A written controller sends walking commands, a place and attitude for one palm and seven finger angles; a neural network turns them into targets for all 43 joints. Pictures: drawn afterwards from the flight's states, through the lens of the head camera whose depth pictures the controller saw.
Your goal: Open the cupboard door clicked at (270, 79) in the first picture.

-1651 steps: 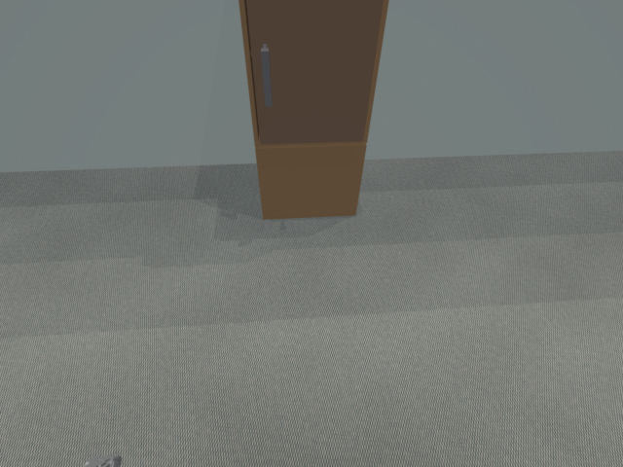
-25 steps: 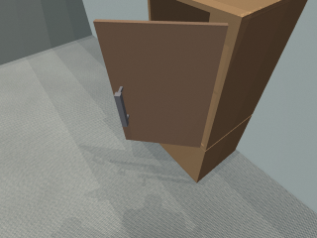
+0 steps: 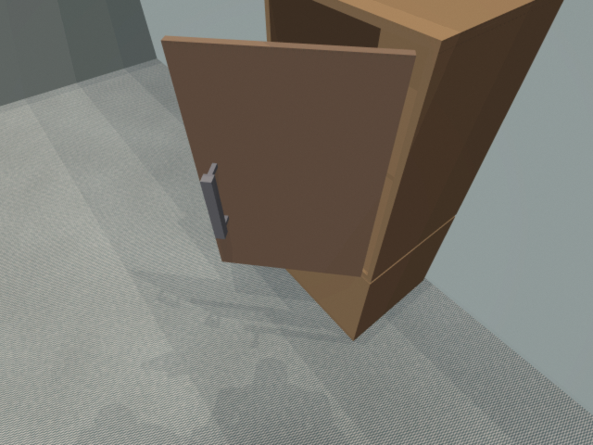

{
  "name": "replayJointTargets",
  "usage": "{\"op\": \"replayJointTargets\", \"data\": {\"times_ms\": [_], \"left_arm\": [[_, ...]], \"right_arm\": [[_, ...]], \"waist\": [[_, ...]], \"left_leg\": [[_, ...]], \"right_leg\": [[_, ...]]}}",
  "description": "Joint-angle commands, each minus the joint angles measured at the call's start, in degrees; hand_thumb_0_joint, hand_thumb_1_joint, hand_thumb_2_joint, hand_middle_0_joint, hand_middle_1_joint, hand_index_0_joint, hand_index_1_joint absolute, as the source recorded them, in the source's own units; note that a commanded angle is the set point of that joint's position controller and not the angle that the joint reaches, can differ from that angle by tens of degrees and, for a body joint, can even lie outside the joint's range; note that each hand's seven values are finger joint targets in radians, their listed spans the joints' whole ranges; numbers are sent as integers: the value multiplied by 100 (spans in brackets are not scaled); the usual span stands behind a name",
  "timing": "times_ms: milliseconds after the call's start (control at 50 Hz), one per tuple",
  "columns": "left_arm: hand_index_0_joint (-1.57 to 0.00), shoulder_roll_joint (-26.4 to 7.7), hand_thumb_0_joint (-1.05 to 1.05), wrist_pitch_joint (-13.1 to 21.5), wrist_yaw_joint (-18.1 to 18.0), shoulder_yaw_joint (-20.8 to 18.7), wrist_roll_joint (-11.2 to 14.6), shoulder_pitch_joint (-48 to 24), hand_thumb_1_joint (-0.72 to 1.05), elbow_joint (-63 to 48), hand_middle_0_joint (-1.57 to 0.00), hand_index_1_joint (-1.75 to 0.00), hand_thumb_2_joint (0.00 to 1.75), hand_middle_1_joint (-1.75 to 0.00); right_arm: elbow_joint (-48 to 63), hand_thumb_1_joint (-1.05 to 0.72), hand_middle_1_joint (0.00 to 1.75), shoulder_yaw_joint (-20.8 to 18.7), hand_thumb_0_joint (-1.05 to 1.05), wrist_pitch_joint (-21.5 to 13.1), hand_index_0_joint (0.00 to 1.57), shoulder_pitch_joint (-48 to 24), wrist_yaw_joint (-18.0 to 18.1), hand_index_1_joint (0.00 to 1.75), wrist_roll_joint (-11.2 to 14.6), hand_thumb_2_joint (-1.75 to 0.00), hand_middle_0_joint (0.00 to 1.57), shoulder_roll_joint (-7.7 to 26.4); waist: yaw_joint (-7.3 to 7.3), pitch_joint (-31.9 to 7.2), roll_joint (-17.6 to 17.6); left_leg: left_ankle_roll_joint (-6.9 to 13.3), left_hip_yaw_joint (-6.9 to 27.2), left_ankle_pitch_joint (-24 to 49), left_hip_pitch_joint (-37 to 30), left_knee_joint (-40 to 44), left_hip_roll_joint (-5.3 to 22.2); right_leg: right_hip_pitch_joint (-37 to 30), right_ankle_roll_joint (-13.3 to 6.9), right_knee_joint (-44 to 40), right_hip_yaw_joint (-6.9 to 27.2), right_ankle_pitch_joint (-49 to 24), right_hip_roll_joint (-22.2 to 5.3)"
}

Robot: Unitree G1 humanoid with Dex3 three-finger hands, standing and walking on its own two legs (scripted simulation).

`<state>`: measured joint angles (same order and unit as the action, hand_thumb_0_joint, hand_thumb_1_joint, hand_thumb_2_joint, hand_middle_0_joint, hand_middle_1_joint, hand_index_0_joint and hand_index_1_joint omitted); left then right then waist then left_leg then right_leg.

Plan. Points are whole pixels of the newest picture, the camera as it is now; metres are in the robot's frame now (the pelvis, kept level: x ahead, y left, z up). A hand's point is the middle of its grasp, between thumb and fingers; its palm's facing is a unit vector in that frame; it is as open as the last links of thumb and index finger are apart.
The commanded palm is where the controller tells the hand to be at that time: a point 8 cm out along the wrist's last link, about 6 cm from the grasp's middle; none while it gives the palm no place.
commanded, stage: look again from close up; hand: left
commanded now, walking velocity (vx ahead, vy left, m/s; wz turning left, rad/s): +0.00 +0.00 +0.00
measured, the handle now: (217, 202) +0.59 +0.20 -0.08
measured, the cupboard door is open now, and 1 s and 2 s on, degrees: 43 43 43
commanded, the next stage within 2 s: come to a stop and stand still in 0.12 s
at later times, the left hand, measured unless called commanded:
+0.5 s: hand out of the picture +0.02 +0.20 -0.18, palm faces +0.01 -0.98 -0.21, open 7.4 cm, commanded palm none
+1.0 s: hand out of the picture -0.07 +0.23 -0.18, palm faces +0.04 -0.98 -0.20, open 7.4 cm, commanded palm none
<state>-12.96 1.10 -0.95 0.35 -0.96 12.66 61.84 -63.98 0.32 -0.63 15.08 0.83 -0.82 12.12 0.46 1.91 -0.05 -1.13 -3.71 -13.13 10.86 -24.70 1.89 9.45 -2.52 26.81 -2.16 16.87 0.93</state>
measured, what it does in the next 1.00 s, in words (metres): shifts its weight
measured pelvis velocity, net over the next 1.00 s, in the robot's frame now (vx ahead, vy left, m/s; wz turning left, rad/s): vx -0.03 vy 0.05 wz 0.03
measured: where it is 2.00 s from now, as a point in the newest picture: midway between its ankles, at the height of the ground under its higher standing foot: outside the picture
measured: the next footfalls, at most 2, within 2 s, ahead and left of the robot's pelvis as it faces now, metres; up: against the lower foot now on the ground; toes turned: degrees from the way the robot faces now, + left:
none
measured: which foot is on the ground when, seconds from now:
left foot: down 0.00-1.00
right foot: down 0.00-1.00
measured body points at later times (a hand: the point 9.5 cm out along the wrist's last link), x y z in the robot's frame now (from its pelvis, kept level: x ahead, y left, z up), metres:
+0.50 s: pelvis -0.01 +0.02 -0.01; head -0.01 +0.03 +0.44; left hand +0.02 +0.25 -0.16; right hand +0.06 -0.21 -0.15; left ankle +0.01 +0.13 -0.74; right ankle -0.03 -0.09 -0.74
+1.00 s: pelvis -0.03 +0.05 +0.00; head -0.03 +0.06 +0.45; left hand -0.07 +0.28 -0.16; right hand -0.02 -0.19 -0.15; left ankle +0.01 +0.13 -0.74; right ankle -0.03 -0.09 -0.74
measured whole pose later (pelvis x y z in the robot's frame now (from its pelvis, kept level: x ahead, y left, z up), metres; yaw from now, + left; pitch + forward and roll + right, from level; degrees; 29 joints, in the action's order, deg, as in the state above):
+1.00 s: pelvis -0.03 +0.05 +0.00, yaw +2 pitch -1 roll +0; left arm -11.8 0.1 -1.3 0.6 -1.3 20.8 63.0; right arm -62.5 0.1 -0.3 17.0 0.5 -0.5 10.0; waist -0.6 0.2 1.5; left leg 3.0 -2.5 -9.6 15.0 -25.2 -1.9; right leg 11.4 1.2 25.9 -2.8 13.7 -2.5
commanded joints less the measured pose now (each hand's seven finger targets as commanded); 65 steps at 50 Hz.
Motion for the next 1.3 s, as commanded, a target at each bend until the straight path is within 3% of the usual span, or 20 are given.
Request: {"op": "replayJointTargets", "data": {"times_ms": [0, 220, 240, 260, 280, 300, 340, 360, 380, 400, 440, 520, 560, 600, 640, 680, 780, 920, 1080, 1280], "left_arm": [[-20, -830, 0, 109, -74, -185, 32, 104, 90, -204, -20, -30, 90, -30], [-20, -825, 0, 100, -71, -172, 23, 68, 90, -149, -20, -30, 90, -30], [-20, -485, 0, 176, -359, -155, -5, 803, 90, 11, -20, -30, 90, -30], [-20, -884, 0, 273, -345, -199, -21, 805, 90, -55, -20, -30, 90, -30], [-20, -904, 0, 285, -315, -220, -9, 751, 90, -257, -20, -30, 90, -30], [-20, -698, 0, 258, -300, -149, 21, 658, 90, -355, -20, -30, 90, -30], [-20, -604, 0, 193, -272, -126, 61, 616, 90, -478, -20, -30, 90, -30], [-20, -592, 0, 134, -267, -135, 28, 573, 90, -515, -20, -30, 90, -30], [-20, -550, 0, 85, -261, -122, 26, 556, 90, -531, -20, -30, 90, -30], [-20, -489, 0, 44, -245, -112, 19, 567, 90, -517, -20, -30, 90, -30], [-20, -434, 0, 3, -204, -88, 9, 532, 90, -503, -20, -30, 90, -30], [-20, -426, 0, -29, -135, -78, 0, 509, 90, -507, -20, -30, 90, -30], [-20, -448, 0, -34, -124, -93, -20, 549, 90, -518, -20, -30, 90, -30], [-20, -410, 0, -48, -112, -103, -20, 633, 90, -512, -20, -30, 90, -30], [-20, -368, 0, -56, -98, -101, -24, 726, 90, -474, -20, -30, 90, -30], [-20, -363, 0, -50, -91, -103, -38, 801, 90, -445, -20, -30, 90, -30], [-20, -342, 0, -21, -78, -91, -22, 953, 90, -294, -20, -30, 90, -30], [-20, -338, 0, 1, -79, -71, -8, 1015, 90, -108, -20, -30, 90, -30], [-20, -280, 0, 41, -100, -40, 0, 1040, 90, -5, -20, -30, 90, -30], [-20, -135, 0, 34, -122, -28, 6, 1045, 90, -2, -20, -30, 90, -30]], "right_arm": [[244, -90, 30, -101, 0, -149, 20, -23, 70, 30, -8, -90, 20, 676], [192, -90, 30, -101, 0, -139, 20, -169, 81, 30, -6, -90, 20, 709], [561, -90, 30, -133, 0, -137, 20, -448, 62, 30, 75, -90, 20, 568], [807, -90, 30, -83, 0, -102, 20, -438, 37, 30, 65, -90, 20, 471], [812, -90, 30, -141, 0, -138, 20, 12, 44, 30, 43, -90, 20, 366], [823, -90, 30, -154, 0, -133, 20, 87, 60, 30, 28, -90, 20, 323], [795, -90, 30, -174, 0, -103, 20, 178, 76, 30, 28, -90, 20, 398], [812, -90, 30, -195, 0, -105, 20, 143, 77, 30, 11, -90, 20, 453], [811, -90, 30, -184, 0, -79, 20, 41, 84, 30, 11, -90, 20, 485], [850, -90, 30, -168, 0, -58, 20, -53, 87, 30, 8, -90, 20, 466], [894, -90, 30, -164, 0, -40, 20, -141, 65, 30, 9, -90, 20, 485], [898, -90, 30, -176, 0, -43, 20, -154, 34, 30, -15, -90, 20, 538], [872, -90, 30, -197, 0, -58, 20, -90, 31, 30, -21, -90, 20, 570], [880, -90, 30, -215, 0, -66, 20, -51, 29, 30, -28, -90, 20, 590], [849, -90, 30, -222, 0, -80, 20, -26, 28, 30, -30, -90, 20, 647], [836, -90, 30, -220, 0, -86, 20, -27, 30, 30, -18, -90, 20, 670], [672, -90, 30, -203, 0, -115, 20, 123, 37, 30, -3, -90, 20, 615], [437, -90, 30, -173, 0, -109, 20, 233, 38, 30, 18, -90, 20, 582], [248, -90, 30, -132, 0, -130, 20, 263, 42, 30, 43, -90, 20, 430], [133, -90, 30, -97, 0, -114, 20, 275, 48, 30, 39, -90, 20, 242]], "waist": [[-63, -106, 0], [-55, -74, -7], [-205, -29, 275], [-71, -221, 441], [93, -834, 864], [111, -1081, 921], [100, -1030, 544], [64, -695, 26], [8, -356, -263], [-27, -75, -314], [-26, 169, -126], [-13, 389, -129], [-29, 385, -309], [-40, 251, -145], [-62, 197, -266], [-101, 259, -170], [-101, 86, -190], [-82, 258, -60], [-69, 177, 102], [-69, 254, 17]], "left_leg": [[234, 470, 809, -96, 332, 445], [225, 474, 905, -240, 390, 476], [71, 113, 963, 269, -1044, 465], [73, 99, 161, 741, -1063, 150], [189, 125, -441, 795, -811, 67], [188, 107, -202, 587, -562, -37], [261, 226, 1030, 8, -364, 137], [281, 295, 1835, -134, -448, 299], [288, 410, 2155, -91, -459, 421], [303, 530, 1975, 0, -348, 472], [344, 688, 1148, 203, -86, 457], [374, 879, -366, 503, 381, 364], [399, 969, -733, 650, 576, 394], [416, 1103, -1122, 752, 745, 412], [441, 1221, -1368, 828, 924, 460], [466, 1240, -1446, 956, 987, 475], [460, 1223, -1120, 783, 962, 440], [408, 1166, -984, 749, 937, 394], [365, 922, -157, 472, 689, 352], [309, 850, -5, 459, 664, 321]], "right_leg": [[34, -88, -537, 718, -1386, -736], [95, -53, -599, 717, -1467, -738], [-65, 398, -565, 1084, -4323, -1191], [-783, 285, -241, 1109, -6463, -1513], [-1286, 60, 246, 963, -7266, -1504], [-1430, -105, 503, 698, -7289, -1357], [-862, -46, 488, 550, -5557, -1079], [-417, -36, 395, 499, -4476, -915], [-87, -26, 210, 469, -3267, -824], [156, -21, 21, 480, -2246, -739], [358, 3, -234, 520, -973, -626], [580, 26, -495, 564, 282, -557], [505, 31, -454, 478, 226, -538], [408, 48, -395, 423, 304, -513], [366, 65, -321, 338, 272, -497], [301, 68, -339, 312, 225, -511], [256, 60, -409, 329, 31, -587], [373, 60, -569, 418, 91, -662], [357, 67, -662, 473, -275, -747], [378, 80, -724, 496, -256, -740]]}}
